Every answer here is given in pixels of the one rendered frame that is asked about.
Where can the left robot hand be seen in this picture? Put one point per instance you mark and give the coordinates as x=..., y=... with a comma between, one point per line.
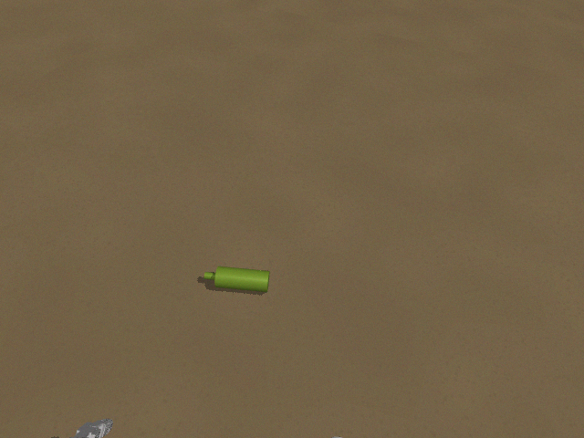
x=98, y=429

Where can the bottle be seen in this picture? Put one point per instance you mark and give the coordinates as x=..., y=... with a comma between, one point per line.
x=239, y=278

